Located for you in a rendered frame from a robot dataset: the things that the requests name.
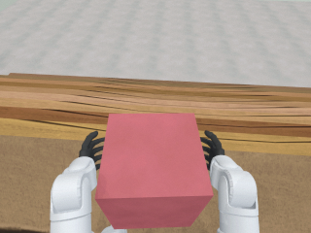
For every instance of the robot left forearm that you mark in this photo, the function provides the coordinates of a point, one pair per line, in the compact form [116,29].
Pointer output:
[70,210]

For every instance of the carton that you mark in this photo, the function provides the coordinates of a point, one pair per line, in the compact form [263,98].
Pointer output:
[153,172]

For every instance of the robot right forearm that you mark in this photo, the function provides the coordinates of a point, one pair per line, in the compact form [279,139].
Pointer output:
[237,196]

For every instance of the robot right hand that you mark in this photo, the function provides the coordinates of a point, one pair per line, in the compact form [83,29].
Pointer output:
[215,147]

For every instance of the robot left hand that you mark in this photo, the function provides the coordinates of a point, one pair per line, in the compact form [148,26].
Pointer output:
[88,149]

